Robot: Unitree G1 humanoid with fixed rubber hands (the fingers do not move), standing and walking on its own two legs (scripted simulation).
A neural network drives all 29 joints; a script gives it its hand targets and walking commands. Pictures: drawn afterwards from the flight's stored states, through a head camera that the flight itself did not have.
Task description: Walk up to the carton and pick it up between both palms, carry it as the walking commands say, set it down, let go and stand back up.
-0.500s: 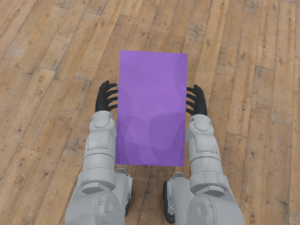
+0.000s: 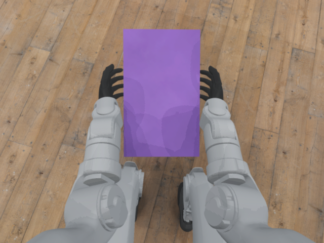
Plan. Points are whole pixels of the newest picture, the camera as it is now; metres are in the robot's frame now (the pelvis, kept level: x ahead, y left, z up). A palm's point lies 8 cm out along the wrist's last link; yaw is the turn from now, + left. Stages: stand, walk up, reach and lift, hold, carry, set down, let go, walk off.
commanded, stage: set down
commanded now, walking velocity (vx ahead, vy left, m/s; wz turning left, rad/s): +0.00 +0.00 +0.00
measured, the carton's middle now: (160, 98) +0.48 +0.03 -0.15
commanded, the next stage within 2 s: none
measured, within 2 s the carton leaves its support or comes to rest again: neither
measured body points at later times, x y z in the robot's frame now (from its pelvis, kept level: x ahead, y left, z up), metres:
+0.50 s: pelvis -0.01 +0.01 -0.07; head +0.26 +0.03 +0.29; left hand +0.47 +0.17 -0.16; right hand +0.49 -0.09 -0.16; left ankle +0.10 +0.13 -0.52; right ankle +0.09 -0.12 -0.52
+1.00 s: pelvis -0.02 +0.00 -0.12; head +0.31 +0.02 +0.19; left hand +0.49 +0.17 -0.25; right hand +0.52 -0.09 -0.25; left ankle +0.10 +0.13 -0.52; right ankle +0.09 -0.12 -0.52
